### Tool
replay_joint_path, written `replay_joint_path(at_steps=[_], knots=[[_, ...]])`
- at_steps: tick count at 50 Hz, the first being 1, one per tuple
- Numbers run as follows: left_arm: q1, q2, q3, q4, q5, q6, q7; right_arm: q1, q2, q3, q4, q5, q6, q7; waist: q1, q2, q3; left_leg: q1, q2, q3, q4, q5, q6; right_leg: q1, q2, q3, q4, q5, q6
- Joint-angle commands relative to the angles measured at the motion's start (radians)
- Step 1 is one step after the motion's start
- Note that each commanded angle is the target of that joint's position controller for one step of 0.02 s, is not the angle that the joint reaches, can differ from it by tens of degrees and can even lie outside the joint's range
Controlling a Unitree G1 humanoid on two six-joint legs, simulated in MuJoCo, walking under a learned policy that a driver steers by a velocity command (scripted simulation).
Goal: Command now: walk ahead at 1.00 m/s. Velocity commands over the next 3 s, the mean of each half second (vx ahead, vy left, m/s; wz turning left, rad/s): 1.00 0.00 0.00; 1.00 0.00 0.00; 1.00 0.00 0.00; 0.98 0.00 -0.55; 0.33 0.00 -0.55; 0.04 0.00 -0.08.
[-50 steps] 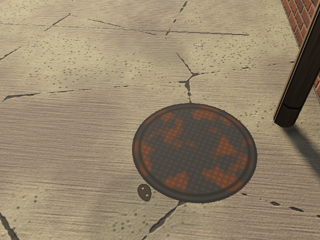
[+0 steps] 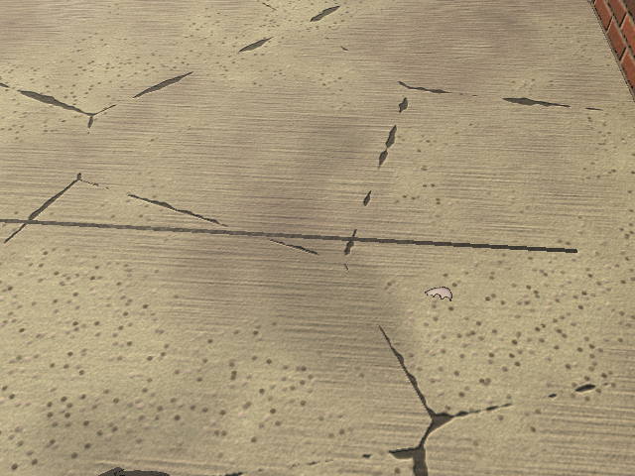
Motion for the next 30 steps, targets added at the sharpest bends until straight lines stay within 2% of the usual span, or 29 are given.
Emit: replay_joint_path(at_steps=[1, 2, 3, 4, 5, 6, 7, 8, 9, 10, 11, 12, 13, 14, 15, 17, 20, 21, 22, 24, 26, 27, 28, 29, 30], knots=[[-0.111, 0.033, -0.010, -0.075, -0.014, -0.010, -0.010, -0.070, -0.133, -0.018, -0.073, 0.017, -0.039, -0.001, 0.038, 0.040, 0.162, -0.291, 0.238, -0.085, -0.252, 0.456, 0.101, 0.259, 0.051, -0.089, -0.202, 0.216, -0.018], [-0.128, 0.045, -0.008, -0.080, -0.015, -0.010, -0.006, -0.052, -0.145, -0.019, -0.063, 0.014, -0.035, -0.004, 0.031, 0.046, 0.160, -0.194, 0.245, -0.069, -0.242, 0.546, 0.092, 0.246, 0.066, -0.098, -0.244, 0.217, -0.031], [-0.131, 0.061, -0.003, -0.085, -0.010, -0.012, -0.001, -0.039, -0.157, -0.018, -0.056, 0.008, -0.031, -0.007, 0.032, 0.055, 0.137, -0.097, 0.255, -0.052, -0.194, 0.714, 0.079, 0.249, 0.091, -0.112, -0.276, 0.188, -0.046], [-0.115, 0.078, 0.004, -0.081, -0.003, -0.014, 0.006, -0.025, -0.177, -0.020, -0.051, 0.000, -0.023, -0.012, 0.042, 0.076, 0.091, -0.008, 0.266, -0.041, -0.114, 0.937, 0.067, 0.275, 0.133, -0.135, -0.279, 0.116, -0.058], [-0.061, 0.098, 0.013, -0.071, 0.001, -0.014, 0.015, -0.020, -0.201, -0.024, -0.045, -0.013, -0.011, -0.021, 0.075, 0.113, 0.034, 0.055, 0.283, -0.034, 0.007, 1.129, 0.057, 0.332, 0.174, -0.139, -0.273, 0.021, -0.071], [0.076, 0.130, 0.029, -0.034, 0.000, -0.014, 0.027, -0.031, -0.225, -0.029, -0.040, -0.029, 0.005, -0.034, 0.147, 0.144, -0.049, 0.071, 0.299, -0.031, 0.194, 1.230, 0.047, 0.465, 0.201, -0.120, -0.267, -0.066, -0.088], [0.287, 0.161, 0.049, 0.036, 0.000, -0.011, 0.043, -0.063, -0.237, -0.033, -0.044, -0.038, 0.022, -0.045, 0.246, 0.143, -0.148, 0.018, 0.289, -0.014, 0.456, 1.195, 0.037, 0.667, 0.209, -0.111, -0.288, -0.126, -0.105], [0.475, 0.223, 0.074, 0.083, 0.013, -0.006, 0.061, -0.074, -0.192, -0.024, -0.061, -0.045, 0.026, -0.047, 0.310, 0.119, -0.246, -0.179, 0.252, -0.016, 0.781, 0.934, 0.039, 0.913, 0.080, 0.023, -0.231, -0.299, -0.130], [0.487, 0.326, 0.107, 0.085, 0.045, -0.009, 0.064, 0.080, 0.011, 0.021, -0.102, 0.003, 0.017, -0.017, 0.166, -0.233, -0.408, -0.632, 0.071, -0.049, 1.267, -0.058, -0.003, 1.274, -0.268, 0.598, -0.307, -0.539, -0.292], [0.476, 0.256, 0.106, 0.090, 0.007, -0.001, 0.047, -0.012, -0.105, 0.001, -0.111, 0.017, -0.003, -0.023, 0.215, -0.135, -0.451, -0.772, 0.042, -0.170, 1.361, -0.157, 0.024, 1.267, -0.255, 0.865, -0.517, -0.630, -0.288], [0.367, 0.215, 0.099, 0.099, 0.004, -0.011, 0.046, -0.181, -0.127, -0.005, -0.163, 0.017, -0.007, -0.030, 0.182, -0.070, -0.206, -0.861, 0.121, -0.160, 1.316, -0.035, 0.034, 1.094, -0.201, 0.642, -0.536, -0.493, -0.242], [0.329, 0.155, 0.088, 0.109, 0.003, -0.020, 0.040, -0.235, -0.113, 0.002, -0.179, 0.005, -0.011, -0.026, 0.155, 0.032, -0.125, -0.824, 0.152, -0.156, 1.241, 0.009, 0.036, 0.932, -0.168, 0.516, -0.550, -0.352, -0.219], [0.311, 0.114, 0.077, 0.124, 0.007, -0.027, 0.042, -0.244, -0.089, 0.007, -0.180, -0.007, -0.002, -0.018, 0.111, 0.055, -0.064, -0.773, 0.178, -0.165, 1.189, 0.016, 0.033, 0.800, -0.126, 0.418, -0.569, -0.284, -0.192], [0.309, 0.068, 0.062, 0.145, 0.004, -0.030, 0.046, -0.226, -0.069, 0.012, -0.189, -0.025, 0.016, -0.006, 0.061, 0.036, -0.039, -0.708, 0.194, -0.167, 1.146, 0.016, 0.022, 0.682, -0.093, 0.355, -0.600, -0.286, -0.171], [0.311, 0.048, 0.054, 0.158, -0.003, -0.036, 0.048, -0.224, -0.041, 0.018, -0.189, -0.034, 0.033, 0.005, 0.036, 0.021, -0.013, -0.685, 0.209, -0.165, 1.103, 0.005, 0.009, 0.618, -0.071, 0.308, -0.636, -0.308, -0.159], [0.331, 0.067, 0.057, 0.179, -0.023, -0.052, 0.048, -0.299, -0.022, 0.026, -0.227, -0.047, 0.052, 0.022, 0.019, -0.003, 0.067, -0.751, 0.246, -0.137, 1.012, 0.017, -0.017, 0.550, -0.052, 0.244, -0.711, -0.300, -0.160], [0.352, 0.088, 0.060, 0.182, -0.029, -0.066, 0.038, -0.488, -0.036, 0.040, -0.309, -0.046, 0.049, 0.033, 0.037, 0.008, 0.142, -0.765, 0.261, -0.059, 0.735, 0.224, -0.037, 0.491, 0.014, 0.105, -0.785, -0.122, -0.152], [0.355, 0.089, 0.060, 0.181, -0.034, -0.071, 0.035, -0.530, -0.033, 0.046, -0.322, -0.040, 0.043, 0.039, 0.044, 0.020, 0.149, -0.694, 0.246, -0.033, 0.612, 0.316, -0.034, 0.464, 0.042, 0.055, -0.799, -0.052, -0.136], [0.374, 0.109, 0.064, 0.184, -0.041, -0.077, 0.035, -0.564, -0.025, 0.052, -0.332, -0.031, 0.039, 0.046, 0.056, 0.018, 0.145, -0.610, 0.226, 0.000, 0.515, 0.398, -0.024, 0.449, 0.038, 0.037, -0.839, 0.003, -0.129], [0.415, 0.143, 0.069, 0.200, -0.048, -0.083, 0.037, -0.611, -0.039, 0.052, -0.343, -0.020, 0.039, 0.046, 0.073, 0.017, 0.155, -0.558, 0.199, 0.021, 0.420, 0.496, -0.003, 0.547, -0.002, 0.021, -0.890, 0.145, -0.123], [0.447, 0.161, 0.068, 0.217, -0.041, -0.075, 0.041, -0.627, -0.067, 0.044, -0.350, -0.025, 0.037, 0.035, 0.077, 0.007, 0.127, -0.570, 0.156, 0.050, 0.355, 0.462, 0.026, 0.741, -0.018, -0.015, -0.821, 0.429, -0.104], [0.456, 0.179, 0.070, 0.222, -0.033, -0.067, 0.047, -0.609, -0.085, 0.036, -0.346, -0.031, 0.036, 0.028, 0.065, -0.017, 0.085, -0.544, 0.117, 0.069, 0.350, 0.392, 0.038, 0.825, -0.028, -0.029, -0.741, 0.639, -0.090], [0.461, 0.203, 0.073, 0.227, -0.020, -0.056, 0.056, -0.549, -0.107, 0.025, -0.333, -0.034, 0.036, 0.019, 0.031, -0.052, 0.022, -0.477, 0.077, 0.074, 0.355, 0.304, 0.051, 0.883, -0.044, -0.036, -0.616, 0.822, -0.077], [0.452, 0.225, 0.079, 0.231, -0.006, -0.039, 0.068, -0.408, -0.139, 0.010, -0.295, -0.034, 0.036, 0.006, -0.039, -0.084, -0.058, -0.341, 0.048, 0.060, 0.366, 0.218, 0.067, 0.891, -0.057, -0.042, -0.427, 0.919, -0.067], [0.420, 0.237, 0.083, 0.227, 0.004, -0.021, 0.078, -0.193, -0.171, -0.010, -0.223, -0.035, 0.039, -0.009, -0.141, -0.079, -0.156, -0.135, 0.044, 0.049, 0.342, 0.160, 0.083, 0.829, -0.041, -0.059, -0.157, 0.863, -0.056]])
